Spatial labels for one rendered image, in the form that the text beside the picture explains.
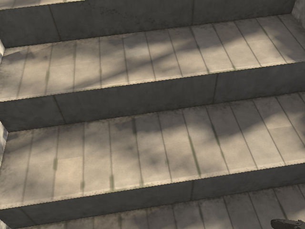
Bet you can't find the robot right hand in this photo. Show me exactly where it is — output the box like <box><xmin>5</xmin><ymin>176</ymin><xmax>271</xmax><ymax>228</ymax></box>
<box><xmin>271</xmin><ymin>219</ymin><xmax>305</xmax><ymax>229</ymax></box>

